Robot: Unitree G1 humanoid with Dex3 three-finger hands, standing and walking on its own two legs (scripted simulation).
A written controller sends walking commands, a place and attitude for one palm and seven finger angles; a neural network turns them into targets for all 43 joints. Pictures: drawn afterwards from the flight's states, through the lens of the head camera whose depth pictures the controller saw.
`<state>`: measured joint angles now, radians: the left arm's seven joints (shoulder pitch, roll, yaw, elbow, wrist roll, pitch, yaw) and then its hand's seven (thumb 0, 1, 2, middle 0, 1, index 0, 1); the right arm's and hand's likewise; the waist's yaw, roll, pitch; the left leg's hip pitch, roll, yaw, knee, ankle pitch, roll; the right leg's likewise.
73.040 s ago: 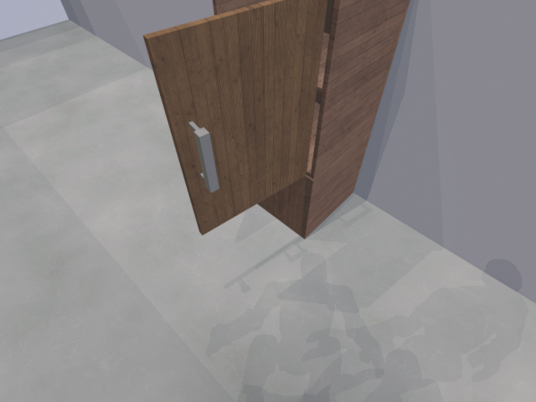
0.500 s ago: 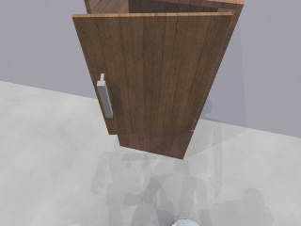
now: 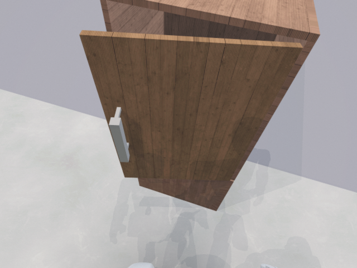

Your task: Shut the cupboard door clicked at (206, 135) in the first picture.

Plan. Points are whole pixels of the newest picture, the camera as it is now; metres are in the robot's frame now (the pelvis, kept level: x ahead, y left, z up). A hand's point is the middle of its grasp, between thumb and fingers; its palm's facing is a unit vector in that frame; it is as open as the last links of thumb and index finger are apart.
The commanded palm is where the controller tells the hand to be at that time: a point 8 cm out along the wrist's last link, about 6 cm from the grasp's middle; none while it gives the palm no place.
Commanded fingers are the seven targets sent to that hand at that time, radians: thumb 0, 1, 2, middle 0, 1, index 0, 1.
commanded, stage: come to a stop and stand still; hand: left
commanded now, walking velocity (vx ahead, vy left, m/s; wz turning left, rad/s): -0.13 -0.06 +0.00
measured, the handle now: (121, 136) +0.43 +0.20 -0.02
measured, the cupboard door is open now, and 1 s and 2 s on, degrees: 17 17 17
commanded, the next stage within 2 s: look again from close up in 0.54 s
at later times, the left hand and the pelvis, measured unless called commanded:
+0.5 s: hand out of the picture -0.05 +0.13 -0.16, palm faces +0.02 -0.98 -0.18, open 7.4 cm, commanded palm none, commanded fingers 0.00 0.90 0.90 -0.20 -0.30 -0.20 -0.30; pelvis -0.04 -0.04 +0.02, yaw -1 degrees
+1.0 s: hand out of the picture +0.00 +0.21 -0.17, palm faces -0.03 -0.97 -0.26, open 7.4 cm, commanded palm none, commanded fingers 0.00 0.90 0.90 -0.20 -0.30 -0.20 -0.30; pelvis -0.04 +0.02 +0.00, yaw -2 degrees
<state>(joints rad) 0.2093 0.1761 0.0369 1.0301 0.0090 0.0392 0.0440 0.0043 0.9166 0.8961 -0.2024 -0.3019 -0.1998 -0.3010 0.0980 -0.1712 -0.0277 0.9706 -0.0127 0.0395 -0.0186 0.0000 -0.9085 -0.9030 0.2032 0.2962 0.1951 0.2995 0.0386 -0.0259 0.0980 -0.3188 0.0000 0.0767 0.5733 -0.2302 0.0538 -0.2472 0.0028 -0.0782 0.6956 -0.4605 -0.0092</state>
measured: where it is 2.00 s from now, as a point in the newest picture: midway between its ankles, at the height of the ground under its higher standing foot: outside the picture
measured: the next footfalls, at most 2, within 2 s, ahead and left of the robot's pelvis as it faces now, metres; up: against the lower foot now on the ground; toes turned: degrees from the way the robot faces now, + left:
right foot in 0.30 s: -0.02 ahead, -0.12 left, +0.00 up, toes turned +1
left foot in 0.56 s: -0.01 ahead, +0.10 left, +0.00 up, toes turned -3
